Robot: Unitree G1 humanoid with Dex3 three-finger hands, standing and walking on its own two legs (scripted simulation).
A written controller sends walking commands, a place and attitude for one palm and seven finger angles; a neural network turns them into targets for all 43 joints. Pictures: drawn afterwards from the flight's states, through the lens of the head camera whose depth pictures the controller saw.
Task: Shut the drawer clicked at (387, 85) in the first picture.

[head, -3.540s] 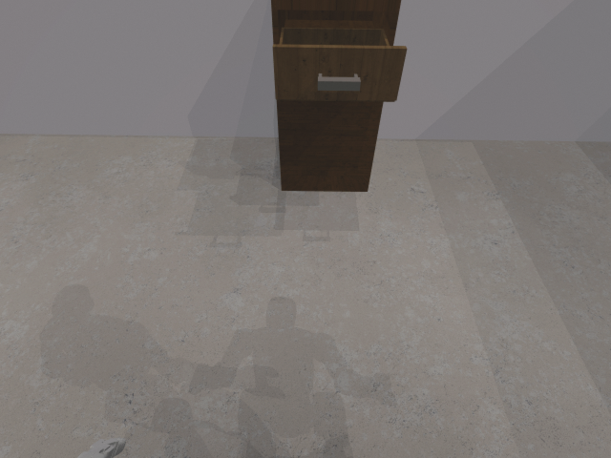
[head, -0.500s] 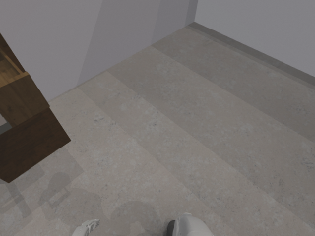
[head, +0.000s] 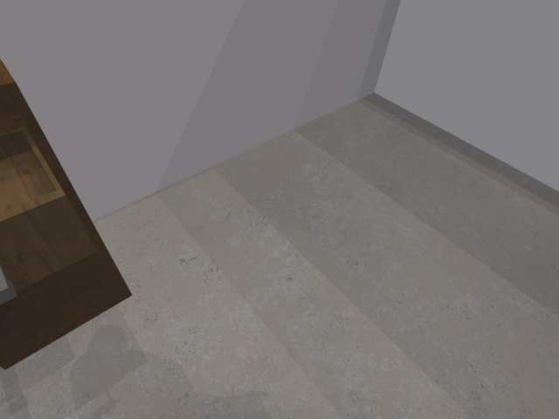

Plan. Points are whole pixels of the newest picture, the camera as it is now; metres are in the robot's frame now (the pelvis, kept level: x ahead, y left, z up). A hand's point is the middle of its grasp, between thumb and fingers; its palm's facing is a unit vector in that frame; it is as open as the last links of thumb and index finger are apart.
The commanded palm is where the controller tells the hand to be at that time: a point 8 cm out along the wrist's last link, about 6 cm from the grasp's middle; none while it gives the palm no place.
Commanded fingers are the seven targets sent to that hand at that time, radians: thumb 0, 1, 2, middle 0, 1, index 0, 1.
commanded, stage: turn to face it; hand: left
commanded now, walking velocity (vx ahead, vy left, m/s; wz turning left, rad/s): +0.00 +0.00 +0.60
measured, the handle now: out of the picture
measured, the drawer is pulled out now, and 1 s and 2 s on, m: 0.30 0.30 0.30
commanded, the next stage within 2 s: take the last steps up to it in 1.20 s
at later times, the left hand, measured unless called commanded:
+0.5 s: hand out of the picture +0.08 +0.21 -0.14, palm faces +0.26 -0.93 -0.27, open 7.4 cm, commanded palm none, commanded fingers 0.00 0.90 0.90 -0.20 -0.30 -0.20 -0.30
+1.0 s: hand out of the picture -0.10 +0.13 -0.15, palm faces +0.57 -0.77 -0.27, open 7.4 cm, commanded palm none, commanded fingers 0.00 0.90 0.90 -0.20 -0.30 -0.20 -0.30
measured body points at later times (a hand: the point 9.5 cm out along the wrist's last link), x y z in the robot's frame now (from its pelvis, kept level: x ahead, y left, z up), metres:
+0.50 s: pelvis +0.01 -0.02 +0.01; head +0.05 -0.01 +0.46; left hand +0.06 +0.26 -0.12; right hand +0.10 -0.26 -0.14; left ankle +0.05 +0.10 -0.73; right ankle +0.03 -0.17 -0.70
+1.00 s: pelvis +0.00 -0.05 +0.01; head +0.04 -0.03 +0.45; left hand -0.13 +0.17 -0.13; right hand +0.24 -0.20 -0.14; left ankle -0.09 +0.06 -0.70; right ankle +0.04 -0.16 -0.73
